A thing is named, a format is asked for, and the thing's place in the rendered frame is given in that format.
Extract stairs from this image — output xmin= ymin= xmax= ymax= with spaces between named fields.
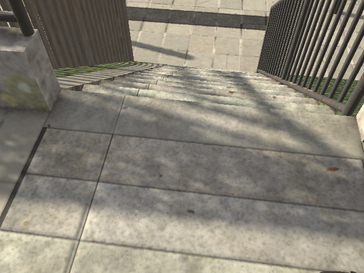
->
xmin=82 ymin=64 xmax=335 ymax=115

